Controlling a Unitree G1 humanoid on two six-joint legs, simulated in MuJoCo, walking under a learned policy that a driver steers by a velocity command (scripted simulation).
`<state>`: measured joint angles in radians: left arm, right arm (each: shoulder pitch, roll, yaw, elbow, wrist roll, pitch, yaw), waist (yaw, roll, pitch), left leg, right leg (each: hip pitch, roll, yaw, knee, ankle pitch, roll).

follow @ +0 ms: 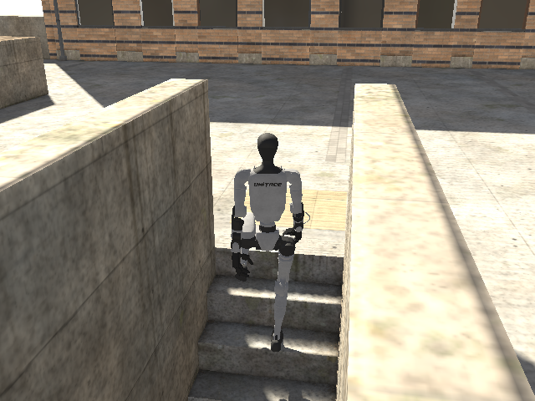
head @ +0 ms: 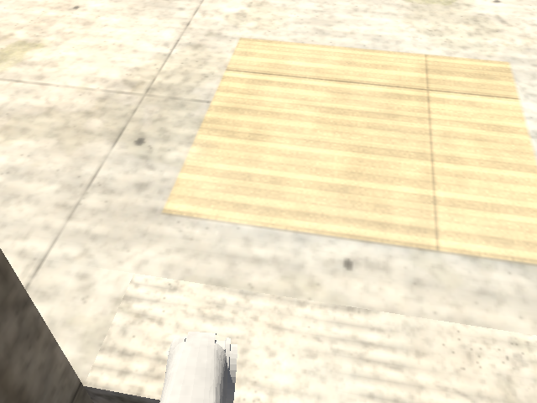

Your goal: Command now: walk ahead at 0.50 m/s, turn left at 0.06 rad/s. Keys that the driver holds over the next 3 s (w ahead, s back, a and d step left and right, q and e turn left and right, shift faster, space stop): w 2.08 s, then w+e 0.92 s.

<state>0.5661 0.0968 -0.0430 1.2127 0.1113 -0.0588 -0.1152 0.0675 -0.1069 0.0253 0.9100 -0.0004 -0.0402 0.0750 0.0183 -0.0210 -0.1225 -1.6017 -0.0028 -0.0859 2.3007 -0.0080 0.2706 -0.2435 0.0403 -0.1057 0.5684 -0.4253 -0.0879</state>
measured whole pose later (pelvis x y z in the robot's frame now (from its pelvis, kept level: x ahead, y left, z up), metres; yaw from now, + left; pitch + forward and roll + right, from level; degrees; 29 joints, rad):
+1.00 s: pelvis +0.54 -0.07 +0.42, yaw +1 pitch +6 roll +0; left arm 0.40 0.16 0.04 0.96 0.04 -0.14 -0.07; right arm 0.02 -0.21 -0.04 0.82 -0.06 -0.08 0.07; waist 0.10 0.02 -0.10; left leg -0.91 0.12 0.02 0.96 0.08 -0.01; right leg -0.22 0.04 0.01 0.47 -0.36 -0.06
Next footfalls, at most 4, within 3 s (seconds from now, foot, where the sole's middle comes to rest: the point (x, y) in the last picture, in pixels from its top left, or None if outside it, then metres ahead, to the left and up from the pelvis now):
0.18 left None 0.24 0.08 -0.56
0.56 right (385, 340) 0.50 -0.17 -0.35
1.12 left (250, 226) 0.77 0.09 -0.35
1.66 right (359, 163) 0.98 -0.17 -0.35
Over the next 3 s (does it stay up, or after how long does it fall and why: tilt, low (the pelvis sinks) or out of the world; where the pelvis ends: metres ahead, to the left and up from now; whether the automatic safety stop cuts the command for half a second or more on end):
stays up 1.52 -0.13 0.43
